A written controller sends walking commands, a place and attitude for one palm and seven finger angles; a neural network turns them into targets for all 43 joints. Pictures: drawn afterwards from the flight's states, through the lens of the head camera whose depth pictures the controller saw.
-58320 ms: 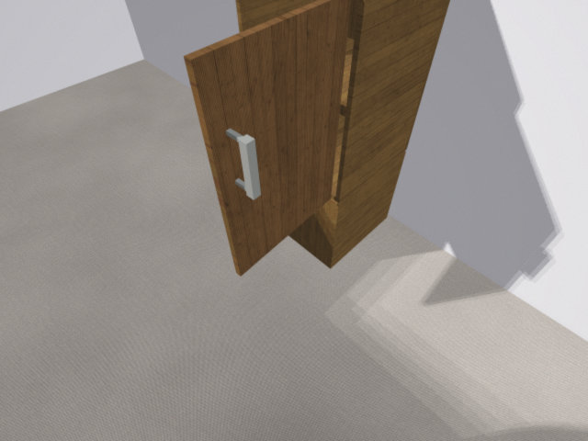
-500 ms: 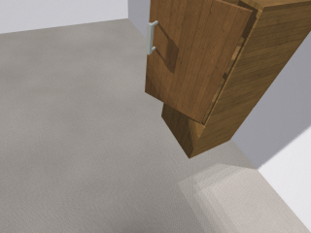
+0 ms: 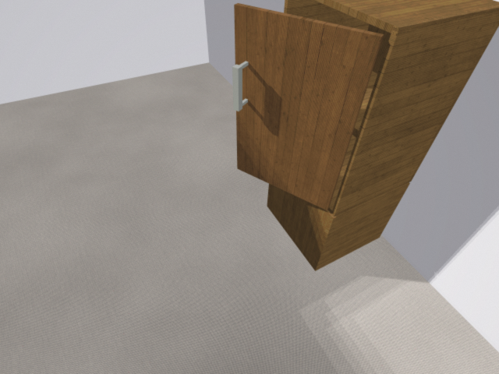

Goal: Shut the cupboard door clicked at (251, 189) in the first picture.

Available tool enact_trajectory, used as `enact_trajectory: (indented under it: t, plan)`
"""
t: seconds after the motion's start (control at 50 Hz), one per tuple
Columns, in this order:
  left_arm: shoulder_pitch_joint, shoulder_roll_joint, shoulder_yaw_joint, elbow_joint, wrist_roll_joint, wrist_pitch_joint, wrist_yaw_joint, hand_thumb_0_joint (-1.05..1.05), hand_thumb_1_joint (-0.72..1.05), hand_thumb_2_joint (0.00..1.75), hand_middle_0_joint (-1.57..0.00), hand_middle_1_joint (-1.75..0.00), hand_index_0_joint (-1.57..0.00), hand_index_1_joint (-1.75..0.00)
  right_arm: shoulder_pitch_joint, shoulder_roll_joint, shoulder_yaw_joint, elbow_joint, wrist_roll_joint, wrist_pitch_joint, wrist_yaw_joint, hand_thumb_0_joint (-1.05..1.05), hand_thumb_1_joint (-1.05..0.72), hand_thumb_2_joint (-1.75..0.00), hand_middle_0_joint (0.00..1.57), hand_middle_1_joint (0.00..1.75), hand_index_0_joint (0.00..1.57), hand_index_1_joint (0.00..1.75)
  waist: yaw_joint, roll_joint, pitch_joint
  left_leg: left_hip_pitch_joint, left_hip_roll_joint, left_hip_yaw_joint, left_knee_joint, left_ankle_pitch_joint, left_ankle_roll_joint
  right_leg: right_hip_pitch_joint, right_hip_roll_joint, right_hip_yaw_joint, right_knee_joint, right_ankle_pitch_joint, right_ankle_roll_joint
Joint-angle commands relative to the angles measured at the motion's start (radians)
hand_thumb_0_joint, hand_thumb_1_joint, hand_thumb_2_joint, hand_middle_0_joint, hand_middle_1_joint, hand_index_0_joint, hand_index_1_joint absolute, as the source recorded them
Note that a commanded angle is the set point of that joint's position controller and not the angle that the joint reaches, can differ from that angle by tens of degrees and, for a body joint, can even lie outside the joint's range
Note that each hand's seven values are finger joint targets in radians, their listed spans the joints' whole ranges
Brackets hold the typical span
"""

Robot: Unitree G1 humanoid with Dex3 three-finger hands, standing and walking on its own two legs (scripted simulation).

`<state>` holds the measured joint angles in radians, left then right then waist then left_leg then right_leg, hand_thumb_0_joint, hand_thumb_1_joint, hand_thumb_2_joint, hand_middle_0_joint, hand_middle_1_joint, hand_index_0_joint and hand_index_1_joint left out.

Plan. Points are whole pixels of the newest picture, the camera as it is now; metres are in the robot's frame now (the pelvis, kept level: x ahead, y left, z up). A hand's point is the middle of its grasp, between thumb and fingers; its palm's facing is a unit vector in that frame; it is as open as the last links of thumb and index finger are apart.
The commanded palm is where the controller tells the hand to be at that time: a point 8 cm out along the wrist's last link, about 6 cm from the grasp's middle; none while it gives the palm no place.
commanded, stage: let the arm hang, fingers relaxed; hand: left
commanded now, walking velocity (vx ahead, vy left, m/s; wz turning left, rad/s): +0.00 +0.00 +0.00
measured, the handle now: (241, 86) +0.89 +0.08 +0.03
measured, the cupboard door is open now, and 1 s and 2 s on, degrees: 29 29 29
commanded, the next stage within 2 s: look to check the result in 0.18 s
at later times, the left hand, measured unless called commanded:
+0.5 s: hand out of the picture +0.04 +0.19 -0.17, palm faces -0.04 -0.96 -0.29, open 7.4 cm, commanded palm none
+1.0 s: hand out of the picture +0.09 +0.16 -0.17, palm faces -0.02 -0.97 -0.24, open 7.4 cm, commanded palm none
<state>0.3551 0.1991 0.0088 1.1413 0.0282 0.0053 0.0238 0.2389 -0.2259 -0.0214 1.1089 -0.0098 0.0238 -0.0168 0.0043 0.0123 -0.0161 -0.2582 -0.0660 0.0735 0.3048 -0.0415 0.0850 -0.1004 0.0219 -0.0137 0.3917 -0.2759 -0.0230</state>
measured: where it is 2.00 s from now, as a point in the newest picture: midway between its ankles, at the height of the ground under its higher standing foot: outside the picture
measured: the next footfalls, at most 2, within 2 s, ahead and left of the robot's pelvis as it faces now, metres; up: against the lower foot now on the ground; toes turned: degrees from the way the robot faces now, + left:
right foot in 1.72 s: +0.09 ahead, -0.14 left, +0.00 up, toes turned +25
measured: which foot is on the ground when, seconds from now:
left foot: down 0.00-1.00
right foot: down 0.00-1.00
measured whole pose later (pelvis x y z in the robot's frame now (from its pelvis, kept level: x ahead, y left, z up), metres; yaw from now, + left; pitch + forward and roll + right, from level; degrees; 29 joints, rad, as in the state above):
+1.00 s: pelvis +0.06 -0.03 +0.00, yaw -1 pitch -1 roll +1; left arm 0.22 0.20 0.01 1.13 0.01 0.00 0.04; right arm 0.17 -0.22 0.01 1.12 -0.01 0.01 -0.03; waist -0.02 -0.01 0.02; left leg -0.21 -0.03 0.07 0.39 -0.17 0.04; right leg 0.03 0.06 0.00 0.29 -0.31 -0.06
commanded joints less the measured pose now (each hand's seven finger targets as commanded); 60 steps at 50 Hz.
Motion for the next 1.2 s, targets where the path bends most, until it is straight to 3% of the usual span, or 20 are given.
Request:
enact_trajectory:
  t: [0.0,0.08,0.24,0.36,0.42,0.46,0.68,0.88,0.96,1.02,1.06,1.08,1.12,1.14,1.18]
  plan:
    - [0.05,0.147,0.021,-0.016,-0.005,-0.009,0.006,0.0,0.9,0.9,-0.2,-0.3,-0.2,-0.3,0.014,-0.15,-0.029,-0.03,-0.003,-0.018,-0.014,0.0,-0.9,-0.9,0.2,0.3,0.2,0.3,-0.011,-0.002,0.119,0.067,0.166,-0.224,-0.102,-0.34,-0.037,-0.189,-0.098,0.113,-0.128,-0.147,-0.043]
    - [0.023,0.16,0.023,-0.018,-0.006,-0.011,0.004,0.0,0.9,0.9,-0.2,-0.3,-0.2,-0.3,0.007,-0.161,-0.028,-0.032,-0.003,-0.023,-0.015,0.0,-0.9,-0.9,0.2,0.3,0.2,0.3,-0.011,0.023,0.119,0.064,0.17,-0.232,-0.105,-0.324,-0.037,-0.17,-0.1,0.115,-0.126,-0.112,-0.045]
    - [-0.03,0.18,0.024,-0.024,-0.011,-0.018,0.001,0.0,0.9,0.9,-0.2,-0.3,-0.2,-0.3,-0.007,-0.178,-0.023,-0.028,-0.003,-0.031,-0.014,0.0,-0.9,-0.9,0.2,0.3,0.2,0.3,-0.015,0.007,0.094,0.096,0.17,-0.22,-0.071,-0.229,-0.038,-0.141,-0.114,0.125,-0.14,-0.065,-0.047]
    - [-0.062,0.198,0.021,-0.026,-0.014,-0.029,0.005,0.0,0.9,0.9,-0.2,-0.3,-0.2,-0.3,-0.016,-0.187,-0.019,-0.021,0.002,-0.039,-0.015,0.0,-0.9,-0.9,0.2,0.3,0.2,0.3,-0.016,-0.039,0.052,0.15,0.176,-0.187,0.001,-0.037,-0.034,-0.103,-0.13,0.132,-0.157,0.066,-0.037]
    - [-0.083,0.195,0.017,-0.024,-0.017,-0.029,0.008,0.0,0.9,0.9,-0.2,-0.3,-0.2,-0.3,-0.026,-0.184,-0.014,-0.012,0.001,-0.039,-0.016,0.0,-0.9,-0.9,0.2,0.3,0.2,0.3,-0.02,-0.034,0.062,0.149,0.18,-0.18,0.012,0.009,-0.035,-0.086,-0.137,0.13,-0.155,0.125,-0.031]
    - [-0.08,0.202,0.02,-0.026,-0.016,-0.031,0.01,0.0,0.9,0.9,-0.2,-0.3,-0.2,-0.3,-0.027,-0.189,-0.013,-0.013,0.002,-0.041,-0.017,0.0,-0.9,-0.9,0.2,0.3,0.2,0.3,-0.016,-0.04,0.022,0.165,0.183,-0.174,0.028,0.061,-0.033,-0.052,-0.139,0.128,-0.147,0.196,-0.026]
    - [-0.099,0.196,0.024,-0.031,-0.017,-0.027,0.022,0.0,0.9,0.9,-0.2,-0.3,-0.2,-0.3,-0.049,-0.168,-0.003,-0.011,0.0,-0.038,-0.022,0.0,-0.9,-0.9,0.2,0.3,0.2,0.3,-0.016,-0.042,-0.006,0.172,0.179,-0.135,0.078,0.18,-0.039,0.029,-0.152,0.115,-0.118,0.468,0.009]
    - [-0.079,0.168,0.022,-0.032,-0.019,-0.02,0.025,0.0,0.9,0.9,-0.2,-0.3,-0.2,-0.3,-0.043,-0.14,0.004,-0.012,0.0,-0.032,-0.026,0.0,-0.9,-0.9,0.2,0.3,0.2,0.3,-0.016,-0.024,0.018,0.176,0.177,-0.129,0.088,0.193,-0.042,0.033,-0.149,0.107,-0.123,0.471,0.018]
    - [-0.04,0.118,0.019,-0.03,-0.021,-0.007,0.031,0.0,0.9,0.9,-0.2,-0.3,-0.2,-0.3,-0.01,-0.084,0.012,-0.011,0.001,-0.019,-0.024,0.0,-0.9,-0.9,0.2,0.3,0.2,0.3,-0.012,-0.037,0.03,0.133,0.163,-0.132,0.119,0.202,-0.047,0.043,-0.153,0.079,-0.077,0.458,0.027]
    - [-0.025,0.142,0.039,-0.052,-0.021,0.004,0.034,0.0,0.9,0.9,-0.2,-0.3,-0.2,-0.3,-0.002,-0.1,0.0,-0.031,-0.003,-0.009,-0.021,0.0,-0.9,-0.9,0.2,0.3,0.2,0.3,-0.004,-0.022,0.041,0.042,0.158,-0.143,0.172,0.2,-0.045,0.067,-0.175,0.061,-0.011,0.441,0.001]
    - [-0.007,0.154,0.053,-0.069,-0.017,0.007,0.035,0.0,0.9,0.9,-0.2,-0.3,-0.2,-0.3,-0.008,-0.097,-0.008,-0.055,-0.002,-0.002,-0.019,0.0,-0.9,-0.9,0.2,0.3,0.2,0.3,0.007,-0.07,0.046,-0.04,0.13,-0.124,0.249,0.126,-0.053,0.098,-0.21,0.068,0.01,0.504,-0.023]
    - [-0.003,0.159,0.059,-0.078,-0.016,0.009,0.035,0.0,0.9,0.9,-0.2,-0.3,-0.2,-0.3,-0.015,-0.089,-0.013,-0.069,-0.004,0.004,-0.017,0.0,-0.9,-0.9,0.2,0.3,0.2,0.3,0.01,-0.099,0.059,-0.101,0.108,-0.101,0.328,-0.011,-0.064,0.115,-0.255,0.086,0.013,0.565,-0.06]
    - [-0.005,0.17,0.066,-0.101,-0.007,0.009,0.033,0.0,0.9,0.9,-0.2,-0.3,-0.2,-0.3,-0.043,-0.079,-0.029,-0.101,-0.008,0.02,-0.014,0.0,-0.9,-0.9,0.2,0.3,0.2,0.3,0.016,-0.154,0.109,-0.213,0.081,-0.065,0.567,-0.406,-0.084,0.099,-0.371,0.132,-0.008,0.705,-0.161]
    - [-0.032,0.176,0.07,-0.118,0.0,0.009,0.034,0.0,0.9,0.9,-0.2,-0.3,-0.2,-0.3,-0.049,-0.081,-0.037,-0.115,-0.007,0.026,-0.011,0.0,-0.9,-0.9,0.2,0.3,0.2,0.3,0.005,-0.133,0.133,-0.245,0.092,-0.071,0.661,-0.471,-0.089,0.075,-0.402,0.136,-0.016,0.709,-0.199]
    - [-0.091,0.195,0.082,-0.156,0.005,0.006,0.035,0.0,0.9,0.9,-0.2,-0.3,-0.2,-0.3,-0.054,-0.069,-0.042,-0.141,-0.003,0.031,-0.002,0.0,-0.9,-0.9,0.2,0.3,0.2,0.3,-0.015,-0.101,0.179,-0.262,0.122,-0.074,0.669,-0.506,-0.098,0.044,-0.41,0.088,0.001,0.705,-0.207]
